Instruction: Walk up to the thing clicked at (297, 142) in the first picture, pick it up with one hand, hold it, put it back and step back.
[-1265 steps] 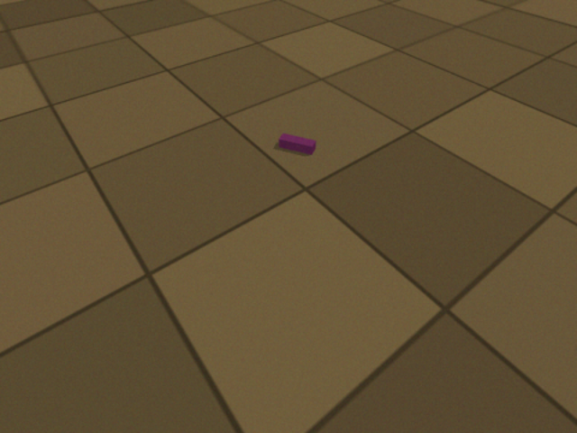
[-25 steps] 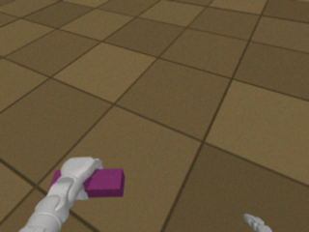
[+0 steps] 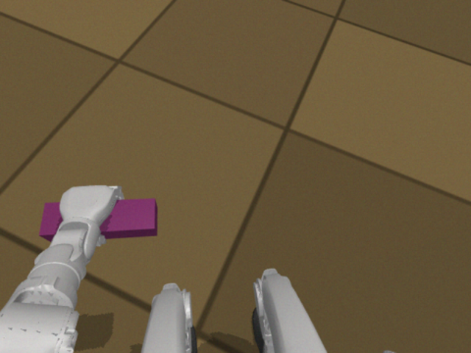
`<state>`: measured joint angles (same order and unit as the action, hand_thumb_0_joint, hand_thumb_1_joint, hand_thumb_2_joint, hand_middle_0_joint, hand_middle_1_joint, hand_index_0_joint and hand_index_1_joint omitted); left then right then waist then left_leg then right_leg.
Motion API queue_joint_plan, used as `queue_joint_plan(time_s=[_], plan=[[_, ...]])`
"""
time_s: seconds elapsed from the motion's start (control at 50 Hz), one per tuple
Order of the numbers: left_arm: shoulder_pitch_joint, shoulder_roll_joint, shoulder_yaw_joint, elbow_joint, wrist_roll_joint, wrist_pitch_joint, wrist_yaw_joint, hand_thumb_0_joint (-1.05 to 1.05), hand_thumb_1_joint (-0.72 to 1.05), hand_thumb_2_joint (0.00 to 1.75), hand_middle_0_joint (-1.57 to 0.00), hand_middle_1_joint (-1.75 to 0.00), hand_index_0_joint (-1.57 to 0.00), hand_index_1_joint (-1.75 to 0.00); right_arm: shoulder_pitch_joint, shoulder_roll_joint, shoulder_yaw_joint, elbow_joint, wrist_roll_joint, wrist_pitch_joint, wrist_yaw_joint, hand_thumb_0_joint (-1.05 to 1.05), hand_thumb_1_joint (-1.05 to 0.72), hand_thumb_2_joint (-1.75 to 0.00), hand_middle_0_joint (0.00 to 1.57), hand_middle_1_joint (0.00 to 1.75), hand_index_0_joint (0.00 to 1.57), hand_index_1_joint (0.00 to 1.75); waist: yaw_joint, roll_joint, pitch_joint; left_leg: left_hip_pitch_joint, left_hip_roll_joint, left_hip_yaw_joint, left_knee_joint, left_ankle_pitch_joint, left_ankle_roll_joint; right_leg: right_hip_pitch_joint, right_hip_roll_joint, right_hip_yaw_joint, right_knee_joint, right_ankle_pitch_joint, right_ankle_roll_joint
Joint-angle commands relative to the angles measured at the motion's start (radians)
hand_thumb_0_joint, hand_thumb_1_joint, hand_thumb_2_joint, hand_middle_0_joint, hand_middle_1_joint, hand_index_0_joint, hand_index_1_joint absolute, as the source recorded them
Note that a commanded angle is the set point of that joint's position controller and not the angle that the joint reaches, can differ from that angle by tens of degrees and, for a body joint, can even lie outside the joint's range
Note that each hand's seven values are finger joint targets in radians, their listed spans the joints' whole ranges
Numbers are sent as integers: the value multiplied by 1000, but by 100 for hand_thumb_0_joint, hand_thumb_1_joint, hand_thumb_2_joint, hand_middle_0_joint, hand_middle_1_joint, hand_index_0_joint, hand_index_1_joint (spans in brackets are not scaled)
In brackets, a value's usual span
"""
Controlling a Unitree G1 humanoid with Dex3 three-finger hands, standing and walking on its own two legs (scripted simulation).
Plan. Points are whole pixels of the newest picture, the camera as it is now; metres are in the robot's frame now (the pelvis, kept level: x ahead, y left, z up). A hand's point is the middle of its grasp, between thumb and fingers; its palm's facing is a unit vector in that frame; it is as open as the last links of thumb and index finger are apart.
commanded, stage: crouch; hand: left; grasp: from above
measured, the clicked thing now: (104, 220) +0.41 +0.23 -0.15
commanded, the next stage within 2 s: lower in 1.14 s
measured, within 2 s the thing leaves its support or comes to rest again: neither
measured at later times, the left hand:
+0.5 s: hand (118, 233) +0.42 +0.24 -0.32, palm faces -0.46 +0.00 -0.89, open 9.5 cm
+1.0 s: hand (125, 235) +0.44 +0.25 -0.40, palm faces -0.48 -0.01 -0.88, open 9.4 cm
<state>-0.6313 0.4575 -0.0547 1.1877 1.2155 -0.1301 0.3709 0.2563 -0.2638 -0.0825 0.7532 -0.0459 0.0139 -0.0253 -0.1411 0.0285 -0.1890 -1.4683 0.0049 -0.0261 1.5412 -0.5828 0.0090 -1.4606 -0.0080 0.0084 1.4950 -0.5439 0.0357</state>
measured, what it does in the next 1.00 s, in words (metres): lowers itself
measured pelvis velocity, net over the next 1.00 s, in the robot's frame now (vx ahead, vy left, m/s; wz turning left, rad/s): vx -0.02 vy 0.00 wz -0.06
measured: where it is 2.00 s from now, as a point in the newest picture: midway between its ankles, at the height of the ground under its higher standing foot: outside the picture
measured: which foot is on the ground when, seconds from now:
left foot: down 0.00-1.00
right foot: down 0.00-1.00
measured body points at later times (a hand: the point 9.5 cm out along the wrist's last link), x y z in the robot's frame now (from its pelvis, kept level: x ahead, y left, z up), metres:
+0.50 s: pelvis -0.01 +0.00 -0.15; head +0.22 +0.04 +0.24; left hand +0.44 +0.24 -0.27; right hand +0.05 -0.28 -0.27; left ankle +0.06 +0.11 -0.56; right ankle +0.07 -0.14 -0.55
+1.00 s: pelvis -0.02 +0.00 -0.22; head +0.22 +0.04 +0.16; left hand +0.46 +0.25 -0.34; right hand +0.00 -0.29 -0.32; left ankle +0.06 +0.11 -0.56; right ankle +0.07 -0.14 -0.55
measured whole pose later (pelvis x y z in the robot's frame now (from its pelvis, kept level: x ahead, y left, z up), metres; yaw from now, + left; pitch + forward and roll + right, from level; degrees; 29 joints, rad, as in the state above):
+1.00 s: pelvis -0.02 +0.00 -0.22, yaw -3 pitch +37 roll -7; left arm -0.91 0.70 0.11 1.42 1.33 -0.27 0.41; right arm 0.18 -0.26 0.00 0.76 -0.14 -0.06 0.13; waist -0.24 0.00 -0.08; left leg -2.21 -0.02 -0.10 2.28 -0.71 -0.01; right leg -2.17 0.00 -0.04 2.19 -0.66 0.04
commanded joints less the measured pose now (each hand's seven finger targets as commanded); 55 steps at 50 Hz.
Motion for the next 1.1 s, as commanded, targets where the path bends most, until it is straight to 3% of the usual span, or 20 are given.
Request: queue_joint_plan(time_s=[0.0,0.08,0.16,0.3,0.32,0.4,0.46,0.48,0.52,0.56,0.6,0.7,0.74,0.8,0.84,0.86,0.9,0.94,1.02,1.08], plan=[[-377,307,95,-164,-5,2,39,0,69,90,-103,-74,-104,-74,88,-196,-53,-81,-15,-41,-1,0,-89,-90,20,30,20,30,19,132,-563,304,-18,-35,-129,115,-5,90,16,-55,-65,85,-73],[-437,346,116,-135,6,-33,34,0,68,85,-102,-71,-103,-70,98,-204,-42,-69,-21,-54,15,0,-89,-90,20,30,20,30,-3,141,-591,228,-21,-56,-47,48,-3,-31,13,-67,22,31,-75],[-472,335,118,-134,13,-68,41,0,70,90,-104,-72,-105,-71,117,-210,-32,-46,-38,-73,40,0,-89,-90,20,30,20,30,-29,179,-629,193,-20,-71,43,110,-8,-137,6,-78,110,60,-73],[-552,385,146,-133,43,-98,74,0,69,92,-104,-75,-104,-74,145,-203,-24,-25,-59,-87,79,0,-90,-90,20,30,20,30,-40,219,-703,115,-32,-30,194,155,0,-179,10,-82,207,108,-73],[-523,374,139,-62,49,-93,76,0,68,89,-103,-73,-104,-72,138,-204,-22,-30,-60,-87,84,0,-90,-90,20,30,20,30,-42,204,-690,79,-35,-16,219,152,6,-176,13,-80,210,115,-71],[-602,450,183,-112,59,-98,93,0,70,91,-105,-75,-106,-74,150,-209,-22,-21,-71,-89,98,0,-91,-90,20,30,20,30,-46,243,-706,54,-31,-9,276,166,4,-202,10,-81,264,132,-70],[-545,418,174,-51,60,-94,92,0,70,90,-106,-71,-106,-71,134,-213,-22,-28,-74,-87,109,0,-91,-90,20,30,20,30,-44,240,-713,47,-28,-14,309,200,4,-230,16,-90,305,154,-71],[-592,435,183,-108,60,-101,92,0,72,90,-106,-73,-107,-72,149,-211,-20,-23,-80,-87,114,0,-91,-90,20,30,20,30,-58,260,-718,54,-25,-20,320,223,0,-237,12,-91,320,167,-70],[-525,429,182,-30,66,-93,89,0,71,89,-106,-73,-107,-72,137,-211,-14,-28,-81,-85,120,0,-91,-90,20,30,20,30,-47,256,-692,10,-29,-10,345,223,3,-242,17,-92,340,172,-71],[-589,485,212,-87,67,-101,93,0,71,90,-105,-72,-106,-72,143,-217,-20,-20,-83,-80,125,0,-91,-90,20,30,20,30,-52,254,-684,-34,-28,-7,360,187,7,-245,20,-94,354,157,-70],[-549,438,185,-27,70,-97,85,0,72,88,-105,-74,-107,-72,138,-215,-14,-32,-86,-81,133,0,-91,-90,20,30,20,30,-55,266,-655,-51,-29,-5,370,170,4,-271,19,-99,371,139,-72],[-544,480,201,10,71,-101,74,0,70,88,-104,-73,-105,-72,138,-231,-13,-31,-85,-76,142,0,-91,-90,20,30,20,30,-54,237,-662,-86,-28,-7,419,185,10,-283,23,-102,408,156,-67],[-615,505,208,-36,70,-117,73,0,71,85,-104,-73,-106,-71,144,-234,-13,-22,-87,-73,144,0,-91,-90,20,30,20,30,-67,254,-663,-110,-29,-9,430,161,8,-303,24,-104,427,140,-69],[-611,474,190,18,72,-121,76,0,71,86,-105,-72,-106,-71,135,-236,-10,-21,-89,-73,145,0,-91,-90,20,30,20,30,-78,251,-635,-134,-30,-12,443,125,8,-349,25,-110,445,113,-70],[-651,530,213,-12,84,-134,82,0,71,85,-105,-72,-106,-70,144,-240,-9,-9,-91,-72,147,0,-91,-90,20,30,20,30,-73,272,-654,-145,-32,-5,461,124,8,-347,28,-109,460,113,-71],[-603,521,219,36,87,-131,85,0,71,86,-105,-72,-106,-71,147,-241,-4,-12,-94,-73,149,0,-91,-90,20,30,20,30,-69,261,-636,-145,-33,-7,462,120,6,-354,24,-112,465,106,-70],[-668,531,212,0,87,-141,92,0,71,86,-105,-72,-106,-71,138,-243,-4,-4,-96,-74,150,0,-91,-90,20,30,20,30,-87,261,-625,-172,-32,-6,477,86,11,-379,27,-114,472,86,-69],[-629,512,204,79,96,-136,96,0,71,85,-104,-72,-106,-71,139,-247,6,-5,-99,-76,150,0,-91,-90,20,30,20,30,-91,257,-595,-185,-33,-3,489,77,12,-399,23,-115,478,80,-67],[-683,568,224,54,101,-143,109,0,71,84,-104,-72,-105,-71,135,-260,9,3,-102,-81,150,0,-91,-90,20,30,20,30,-93,299,-608,-180,-30,-14,497,66,6,-441,21,-124,516,67,-72],[-670,551,209,89,108,-143,109,0,69,86,-104,-70,-104,-70,130,-261,20,-1,-104,-81,152,0,-91,-90,20,30,20,30,-101,310,-594,-193,-31,-17,506,62,4,-462,23,-131,534,63,-72]])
